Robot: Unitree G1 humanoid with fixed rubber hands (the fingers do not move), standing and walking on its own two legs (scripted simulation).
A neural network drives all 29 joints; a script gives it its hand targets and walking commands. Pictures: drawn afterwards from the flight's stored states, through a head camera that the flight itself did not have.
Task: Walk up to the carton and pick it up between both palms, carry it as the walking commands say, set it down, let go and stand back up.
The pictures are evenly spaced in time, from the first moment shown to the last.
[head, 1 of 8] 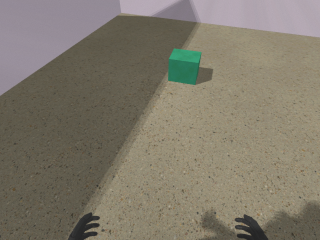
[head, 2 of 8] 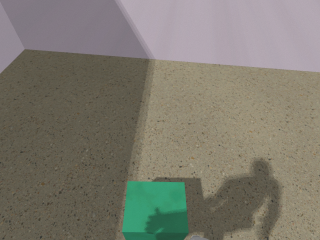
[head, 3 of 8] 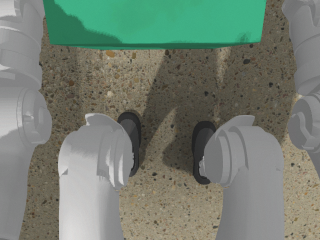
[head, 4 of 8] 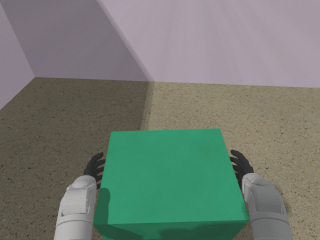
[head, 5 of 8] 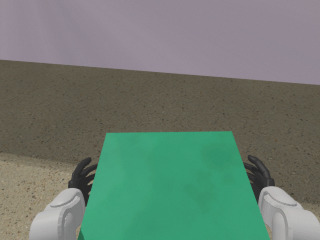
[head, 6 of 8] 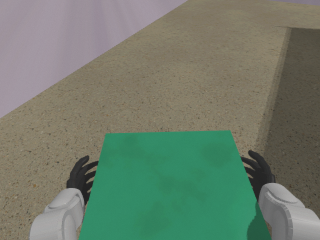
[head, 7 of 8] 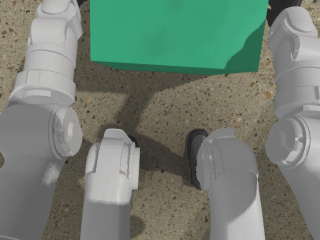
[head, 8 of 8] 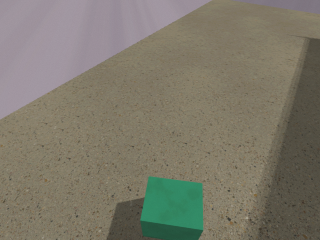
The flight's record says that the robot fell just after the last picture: no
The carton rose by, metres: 0.66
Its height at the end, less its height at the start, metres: +0.00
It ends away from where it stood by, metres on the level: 0.29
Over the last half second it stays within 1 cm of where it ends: yes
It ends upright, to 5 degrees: yes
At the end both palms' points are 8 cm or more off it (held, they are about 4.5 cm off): yes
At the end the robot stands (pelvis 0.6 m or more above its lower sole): yes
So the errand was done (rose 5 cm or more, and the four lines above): yes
